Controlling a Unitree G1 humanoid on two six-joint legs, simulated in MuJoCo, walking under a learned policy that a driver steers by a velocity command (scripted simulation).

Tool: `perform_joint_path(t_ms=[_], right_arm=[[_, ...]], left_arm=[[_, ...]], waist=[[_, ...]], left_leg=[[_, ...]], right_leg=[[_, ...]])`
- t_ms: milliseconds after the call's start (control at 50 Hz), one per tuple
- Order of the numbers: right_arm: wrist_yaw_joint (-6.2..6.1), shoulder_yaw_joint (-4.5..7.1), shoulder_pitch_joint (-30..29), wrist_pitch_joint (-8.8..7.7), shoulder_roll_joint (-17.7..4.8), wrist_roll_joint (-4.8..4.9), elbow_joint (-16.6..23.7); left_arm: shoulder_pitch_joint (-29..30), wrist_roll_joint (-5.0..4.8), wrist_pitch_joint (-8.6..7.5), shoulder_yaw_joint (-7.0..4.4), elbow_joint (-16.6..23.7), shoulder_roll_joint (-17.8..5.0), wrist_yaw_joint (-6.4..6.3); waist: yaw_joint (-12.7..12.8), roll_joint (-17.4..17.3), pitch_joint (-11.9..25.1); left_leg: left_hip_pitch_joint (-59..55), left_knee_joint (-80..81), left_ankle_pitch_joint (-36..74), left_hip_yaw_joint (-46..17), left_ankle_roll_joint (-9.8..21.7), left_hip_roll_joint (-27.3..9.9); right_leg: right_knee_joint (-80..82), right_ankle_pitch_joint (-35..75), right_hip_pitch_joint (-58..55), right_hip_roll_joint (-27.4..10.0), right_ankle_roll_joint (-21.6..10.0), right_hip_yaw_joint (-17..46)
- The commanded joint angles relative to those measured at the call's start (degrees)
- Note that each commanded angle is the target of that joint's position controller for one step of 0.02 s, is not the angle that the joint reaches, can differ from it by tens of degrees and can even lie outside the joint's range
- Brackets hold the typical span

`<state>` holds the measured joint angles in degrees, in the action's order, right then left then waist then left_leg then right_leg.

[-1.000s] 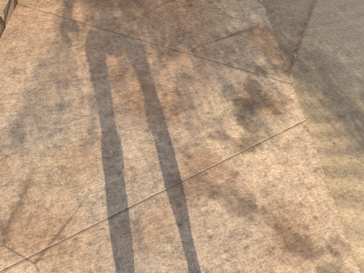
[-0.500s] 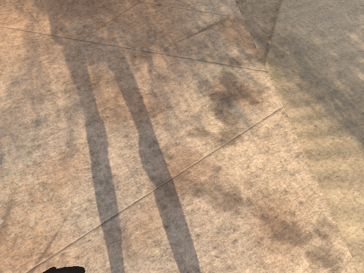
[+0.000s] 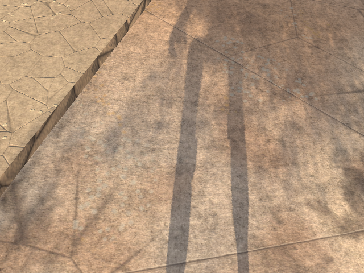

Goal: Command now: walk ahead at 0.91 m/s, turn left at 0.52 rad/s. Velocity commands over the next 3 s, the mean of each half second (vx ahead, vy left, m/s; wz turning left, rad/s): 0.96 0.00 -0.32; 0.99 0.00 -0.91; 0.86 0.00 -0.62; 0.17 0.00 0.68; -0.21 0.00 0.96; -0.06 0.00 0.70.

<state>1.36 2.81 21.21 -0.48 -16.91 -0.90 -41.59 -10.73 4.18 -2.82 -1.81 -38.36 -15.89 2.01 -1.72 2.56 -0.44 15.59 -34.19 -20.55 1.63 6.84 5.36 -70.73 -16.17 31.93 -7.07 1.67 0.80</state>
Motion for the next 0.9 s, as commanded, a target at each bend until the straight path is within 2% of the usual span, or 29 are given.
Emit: perform_joint_path(t_ms=[20, 100, 160, 200, 240, 260, 300, 320, 340, 360, 380, 400, 420, 440, 480, 520, 560, 600, 640, 680, 700, 720, 740, 760, 780, 800, 820, 840, 900], right_arm=[[-0.58, 1.76, 0.1, -3.33, -7.9, 0.32, 2.9], [0.04, 1.3, 6.6, -5.03, -7.1, 0.94, -1.0], [-0.43, 0.18, 9.1, -5.89, -5.7, 0.44, -3.8], [-0.99, -0.11, 7.4, -6.48, -6.9, 0.05, -4.6], [-2.37, 0.24, 7.2, -6.26, -8.5, -0.71, -5.7], [-3.32, 0.69, 5.8, -5.6, -9.8, -1.74, -5.5], [-4.57, 1.73, 0.3, -3.9, -12.4, -3.3, -4.4], [-4.61, 2.46, -6.7, -3.48, -14.1, -2.68, -3.0], [-3.1, -0.35, -12.3, -5.58, -2.9, -3.32, 0.0], [-1.86, -1.83, -1.2, -6.44, 0.0, 0.39, 4.5], [-1.54, -2.26, -4.0, -7.52, -5.1, -1.12, 3.4], [-0.9, -2.12, -7.5, -8.06, -6.7, -1.52, 3.8], [-0.95, -2.49, -10.3, -7.67, -5.8, -2.57, 5.0], [-0.86, -3.0, -10.6, -6.34, -5.0, -3.79, 5.2], [-0.57, -4.0, -11.0, -3.8, -3.3, -4.53, 6.1], [-0.09, -4.66, -18.4, -3.67, -3.1, -3.67, 9.4], [0.36, -5.5, -25.6, -3.9, -1.2, -2.04, 11.8], [0.33, -5.53, -27.9, -4.02, -0.6, -1.16, 12.5], [-0.06, -5.06, -28.8, -4.31, -1.9, -0.96, 13.0], [-0.8, -3.95, -25.2, -4.8, -4.3, -1.16, 12.1], [-1.48, -2.62, -18.7, -5.12, -7.1, -0.87, 10.3], [-2.28, -1.29, -7.8, -5.53, -9.5, -0.74, 7.7], [-3.61, 0.87, 5.9, -5.67, -14.2, -1.89, 5.4], [-3.64, 1.81, 7.3, -5.47, -17.4, -4.57, 4.7], [-3.16, 2.72, 3.2, -4.55, -16.2, -3.07, 4.4], [-2.9, 1.47, -2.2, -4.36, -9.6, -2.49, 5.1], [-2.53, 0.73, -3.7, -4.31, -6.3, -2.29, 4.0], [-2.5, 0.44, -2.8, -4.36, -5.2, -2.53, 2.5], [-1.57, -0.48, 1.0, -5.72, -1.5, -0.83, -2.6]], left_arm=[[0.5, -0.55, 0.94, -1.02, 2.5, -6.1, 0.51], [9.6, -2.46, 0.95, -0.02, 3.6, -4.1, 1.2], [13.9, -3.44, 0.45, 1.0, 4.1, -2.2, 1.93], [11.9, -3.96, 0.22, 1.25, 3.2, -2.1, 2.01], [8.6, -3.76, 0.22, 0.66, 1.5, -4.7, 1.49], [3.8, -3.67, 0.51, 0.05, -0.3, -6.8, 1.22], [-18.2, -3.89, 0.86, -2.0, -7.4, -11.1, 0.69], [-31.6, -4.04, 0.91, -3.58, -11.1, -12.9, -0.07], [-30.4, -4.7, 2.1, -3.78, -13.8, -13.0, -0.54], [-19.3, -3.13, 1.75, -4.37, -9.9, -16.0, -0.82], [-15.1, -3.15, 1.58, -4.24, -7.3, -11.5, -1.14], [-14.3, -3.14, 1.41, -3.34, -8.4, -7.6, -1.53], [-13.1, -3.0, 0.78, -2.95, -9.2, -6.5, -1.53], [-12.7, -3.04, -0.09, -2.82, -9.4, -7.3, -1.99], [-12.4, -3.5, -1.65, -2.66, -9.7, -8.2, -1.76], [-12.6, -3.82, -2.48, -3.27, -9.2, -9.6, -1.59], [-14.1, -4.41, -2.57, -3.61, -9.4, -9.0, -1.36], [-16.8, -5.02, -2.47, -4.19, -10.0, -10.1, -0.98], [-17.9, -4.82, -2.14, -4.76, -10.2, -11.2, -1.18], [-17.2, -4.55, -2.0, -5.15, -10.1, -12.3, -1.76], [-16.1, -4.07, -2.12, -5.52, -9.8, -14.2, -1.7], [-12.5, -3.97, -2.48, -5.86, -8.9, -15.6, -1.39], [-9.9, -3.79, -3.31, -4.77, -7.2, -11.3, -1.3], [-15.5, -6.53, -3.3, -2.1, -4.6, -0.7, -1.74], [-13.3, -5.63, -2.3, -1.74, -3.4, -5.2, -2.05], [-6.9, -4.13, -1.38, -2.47, -3.9, -8.2, -1.92], [-4.0, -3.28, -0.84, -2.64, -3.6, -8.1, -1.1], [-2.0, -2.71, -0.23, -2.58, -3.1, -7.1, -0.2], [1.2, -2.15, 2.16, -1.18, 0.6, -2.3, 1.61]], waist=[[1.7, -4.7, -3.3], [-1.6, -3.0, -6.8], [-2.6, -4.4, -7.8], [-0.6, -6.2, -6.7], [1.9, -8.1, -2.7], [4.5, -9.5, 0.8], [15.1, -10.2, 8.9], [23.8, -6.7, 9.9], [17.4, 11.7, 4.9], [5.4, 17.4, 15.1], [7.5, 2.1, 11.4], [4.8, -7.0, 3.8], [2.2, -11.1, -1.1], [0.4, -11.4, -3.7], [-1.7, -8.9, -6.8], [0.2, -6.5, -8.8], [3.9, -3.5, -8.8], [6.9, -1.4, -5.7], [8.2, 0.0, -3.5], [6.4, 0.4, 0.5], [2.9, 0.5, 5.6], [-3.8, 0.5, 11.1], [-9.6, -3.3, 18.7], [-4.5, -19.8, 26.1], [-3.7, -20.8, 24.7], [-4.1, -12.4, 14.0], [-3.4, -7.1, 8.1], [-2.7, -6.2, 5.0], [0.3, -8.9, 0.3]], left_leg=[[-6.2, 27.0, -4.3, -21.4, 6.9, -12.8], [-13.0, 29.4, 21.6, -9.7, 2.2, -10.2], [-15.8, 32.9, 37.2, -2.8, -0.7, -10.8], [-17.6, 31.5, 56.5, 2.1, -3.2, -12.3], [-24.0, 26.0, 79.9, 4.2, -5.2, -14.0], [-27.0, 20.0, 89.2, 4.6, -6.1, -15.0], [-24.1, -8.4, 98.2, 5.4, -7.0, -15.4], [-13.1, -37.4, 84.1, 7.3, -7.2, -10.3], [14.4, -60.5, 1.8, 3.3, -6.7, 2.6], [32.5, -70.7, -6.4, -9.5, -9.2, 3.5], [34.2, -64.8, -0.3, -12.3, -6.8, -1.2], [31.2, -56.9, 3.7, -12.1, -5.6, -4.2], [27.5, -49.8, 3.7, -10.8, -5.7, -6.4], [24.5, -47.0, 2.8, -10.1, -6.7, -7.5], [20.9, -38.1, 2.1, -7.1, -8.4, -10.1], [17.7, -24.8, 8.6, -3.8, -10.1, -11.3], [12.5, -11.3, 19.7, -1.9, -10.6, -10.5], [9.1, -4.2, 27.6, -0.7, -9.9, -8.2], [9.0, 1.0, 27.0, -1.0, -9.1, -6.6], [2.2, 6.0, 22.2, -1.7, -8.1, -4.1], [-5.6, 6.1, 17.1, -2.2, -7.4, -3.0], [-18.5, 5.9, 14.4, -4.0, -6.4, -5.4], [-32.7, 3.9, -2.8, -12.2, -4.7, -15.4], [-47.0, 10.8, -15.2, -41.0, 0.4, -34.6], [-42.0, 17.6, -25.1, -52.3, 2.6, -33.9], [-32.8, 18.4, -23.0, -40.4, 1.0, -29.4], [-25.6, 18.1, -11.4, -30.5, 0.0, -26.7], [-21.2, 18.7, -2.3, -23.4, -1.0, -24.5], [-15.3, 20.7, 10.6, -11.4, -2.9, -22.5]], right_leg=[[6.0, 8.8, 12.2, -1.5, 0.2, -0.8], [19.1, 17.9, 14.9, 1.1, -2.1, -5.5], [28.6, 22.1, 10.8, 4.3, -5.2, -8.9], [32.9, 23.2, 4.3, 7.6, -7.8, -9.0], [33.6, 21.6, -2.0, 11.9, -9.4, -11.6], [33.2, 18.4, -6.5, 14.4, -10.0, -12.5], [33.6, 13.4, -24.7, 16.6, -12.0, -10.9], [39.9, 10.2, -36.3, 12.8, -16.4, -4.0], [33.9, 16.3, -46.7, 4.8, -17.5, 10.0], [47.5, 0.5, -56.9, -6.5, -32.2, 45.9], [56.5, -13.6, -51.2, -7.9, -30.7, 50.4], [59.3, -16.6, -39.1, -6.2, -27.3, 45.4], [60.3, -10.6, -29.2, -3.2, -24.4, 39.3], [60.4, -6.2, -22.3, -0.3, -22.9, 34.4], [62.1, -3.1, -11.3, 3.9, -22.0, 27.6], [64.8, 3.3, -5.1, 6.3, -21.6, 23.6], [64.7, 10.7, -4.3, 8.7, -18.1, 20.7], [62.6, 21.8, -10.3, 8.2, -15.8, 21.0], [58.3, 30.7, -19.2, 7.1, -14.5, 21.5], [50.0, 42.4, -24.9, 6.9, -12.1, 21.9], [41.0, 47.9, -26.3, 6.9, -10.8, 21.8], [28.6, 44.3, -21.3, 8.6, -9.8, 21.1], [11.7, 29.8, -12.9, 10.9, -9.7, 17.3], [-6.1, -15.2, 5.4, 15.9, -8.1, 10.1], [-11.5, -9.3, 12.6, 11.5, -8.8, 6.4], [-9.7, -2.7, 14.5, 7.9, -8.8, 4.9], [-7.0, 0.2, 13.6, 6.1, -8.4, 4.1], [-5.7, 0.5, 12.6, 4.6, -8.0, 4.0], [-5.0, 0.8, 14.6, 1.7, -7.6, 3.2]])
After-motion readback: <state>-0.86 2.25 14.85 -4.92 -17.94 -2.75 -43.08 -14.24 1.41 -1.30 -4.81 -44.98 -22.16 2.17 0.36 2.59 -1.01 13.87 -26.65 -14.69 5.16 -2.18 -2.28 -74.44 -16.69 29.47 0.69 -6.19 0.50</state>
